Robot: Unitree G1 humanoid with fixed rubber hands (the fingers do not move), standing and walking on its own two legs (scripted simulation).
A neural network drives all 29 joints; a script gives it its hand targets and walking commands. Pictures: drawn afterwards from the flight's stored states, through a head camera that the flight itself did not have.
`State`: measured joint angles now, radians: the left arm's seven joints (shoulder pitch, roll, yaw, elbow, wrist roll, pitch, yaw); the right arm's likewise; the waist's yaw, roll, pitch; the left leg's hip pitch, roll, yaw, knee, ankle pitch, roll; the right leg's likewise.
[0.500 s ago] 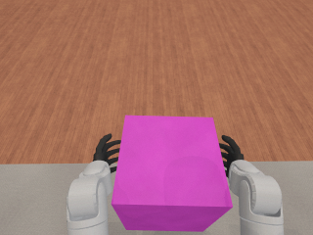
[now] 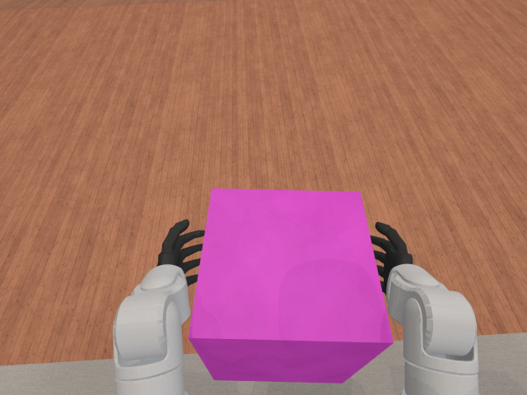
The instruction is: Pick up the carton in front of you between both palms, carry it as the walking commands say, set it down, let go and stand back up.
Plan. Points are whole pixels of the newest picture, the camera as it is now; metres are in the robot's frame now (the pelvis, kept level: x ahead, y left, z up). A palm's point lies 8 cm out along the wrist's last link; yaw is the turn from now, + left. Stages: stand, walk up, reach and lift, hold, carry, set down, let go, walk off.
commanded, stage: carry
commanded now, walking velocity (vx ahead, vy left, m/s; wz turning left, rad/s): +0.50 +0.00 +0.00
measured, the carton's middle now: (281, 292) +0.28 +0.00 +0.03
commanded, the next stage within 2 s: none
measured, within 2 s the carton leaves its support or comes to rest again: neither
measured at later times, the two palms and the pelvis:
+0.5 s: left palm (195, 76) +0.70 +0.15 +0.18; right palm (341, 72) +0.68 -0.15 +0.18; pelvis +0.32 +0.01 +0.00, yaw -3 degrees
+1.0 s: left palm (209, 27) +1.03 +0.15 +0.17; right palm (313, 27) +1.04 -0.15 +0.16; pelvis +0.64 -0.01 +0.02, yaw +0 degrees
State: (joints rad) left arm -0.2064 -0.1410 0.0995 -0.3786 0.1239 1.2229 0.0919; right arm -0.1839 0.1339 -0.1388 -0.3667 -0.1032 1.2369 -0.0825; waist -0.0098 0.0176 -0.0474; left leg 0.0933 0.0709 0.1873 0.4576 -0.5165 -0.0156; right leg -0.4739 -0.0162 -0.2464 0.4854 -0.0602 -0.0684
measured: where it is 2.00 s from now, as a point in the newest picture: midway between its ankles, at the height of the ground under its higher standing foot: (266, 181)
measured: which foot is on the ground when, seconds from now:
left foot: down 0.00-0.00, up 0.02-0.46, down 0.48-0.92, up 0.94-1.00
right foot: down 0.00-0.50, up 0.52-0.90, down 0.92-1.00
